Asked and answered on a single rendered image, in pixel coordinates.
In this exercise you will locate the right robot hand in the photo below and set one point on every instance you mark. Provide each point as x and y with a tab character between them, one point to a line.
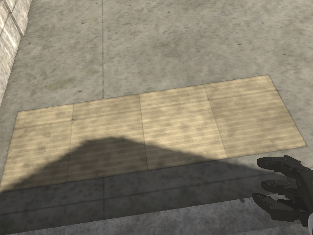
300	193

